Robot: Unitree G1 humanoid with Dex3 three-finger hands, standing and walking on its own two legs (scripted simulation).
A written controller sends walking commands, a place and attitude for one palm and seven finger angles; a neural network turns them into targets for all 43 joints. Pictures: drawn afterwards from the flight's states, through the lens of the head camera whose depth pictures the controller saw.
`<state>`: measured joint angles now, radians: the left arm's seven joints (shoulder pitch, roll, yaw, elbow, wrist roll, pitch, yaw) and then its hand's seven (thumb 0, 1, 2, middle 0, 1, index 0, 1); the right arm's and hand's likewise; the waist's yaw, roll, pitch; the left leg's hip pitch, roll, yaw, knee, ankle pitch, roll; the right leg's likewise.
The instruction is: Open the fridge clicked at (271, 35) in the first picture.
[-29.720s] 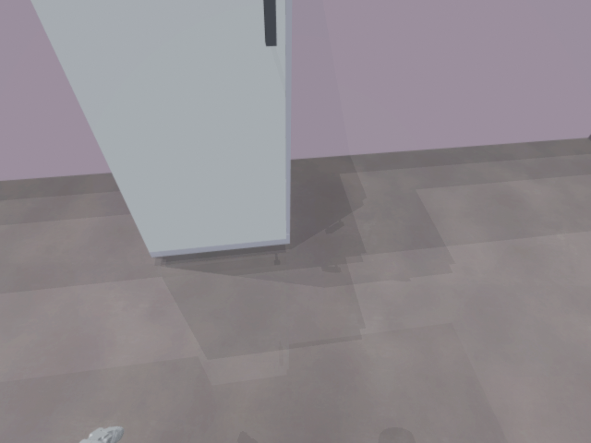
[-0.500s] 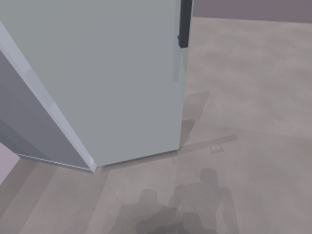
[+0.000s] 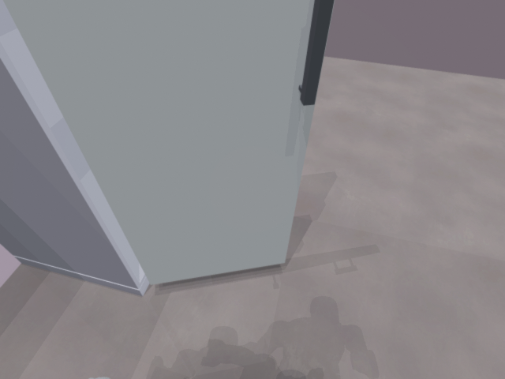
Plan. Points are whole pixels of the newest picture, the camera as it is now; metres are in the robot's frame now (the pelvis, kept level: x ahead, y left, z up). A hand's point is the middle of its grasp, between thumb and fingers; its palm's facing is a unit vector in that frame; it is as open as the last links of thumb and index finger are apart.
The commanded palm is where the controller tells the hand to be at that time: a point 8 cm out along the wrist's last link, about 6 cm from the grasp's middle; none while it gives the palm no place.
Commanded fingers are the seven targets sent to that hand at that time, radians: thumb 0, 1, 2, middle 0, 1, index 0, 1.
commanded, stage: let the arm hang, fingers relaxed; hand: right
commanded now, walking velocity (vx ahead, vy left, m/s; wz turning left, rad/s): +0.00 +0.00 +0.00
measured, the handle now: (313, 36) +0.66 -0.07 +0.25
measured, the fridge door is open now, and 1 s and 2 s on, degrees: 65 65 65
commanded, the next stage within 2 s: look to check the result in 0.10 s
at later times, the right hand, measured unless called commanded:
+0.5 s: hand out of the picture +0.10 -0.23 -0.16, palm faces -0.04 +0.94 -0.33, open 7.4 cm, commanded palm none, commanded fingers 0.00 -0.90 -0.90 0.20 0.30 0.20 0.30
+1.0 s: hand out of the picture +0.12 -0.22 -0.16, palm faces -0.03 +0.95 -0.32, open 7.4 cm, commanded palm none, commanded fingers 0.00 -0.90 -0.90 0.20 0.30 0.20 0.30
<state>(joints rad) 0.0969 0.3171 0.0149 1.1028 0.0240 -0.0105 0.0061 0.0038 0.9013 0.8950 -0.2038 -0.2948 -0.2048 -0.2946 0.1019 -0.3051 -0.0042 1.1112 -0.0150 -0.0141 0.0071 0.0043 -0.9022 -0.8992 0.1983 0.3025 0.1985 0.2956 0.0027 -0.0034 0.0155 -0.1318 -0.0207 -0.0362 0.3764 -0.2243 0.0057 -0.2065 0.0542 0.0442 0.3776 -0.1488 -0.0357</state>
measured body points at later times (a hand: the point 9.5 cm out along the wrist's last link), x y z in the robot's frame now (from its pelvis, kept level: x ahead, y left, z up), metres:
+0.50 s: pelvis +0.03 +0.01 +0.00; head +0.05 +0.01 +0.45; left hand +0.10 +0.30 -0.14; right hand +0.10 -0.28 -0.13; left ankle -0.01 +0.12 -0.74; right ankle +0.03 -0.09 -0.74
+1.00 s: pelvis +0.04 +0.02 +0.00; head +0.05 +0.03 +0.45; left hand +0.12 +0.32 -0.13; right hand +0.13 -0.27 -0.13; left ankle -0.01 +0.12 -0.74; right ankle +0.03 -0.09 -0.74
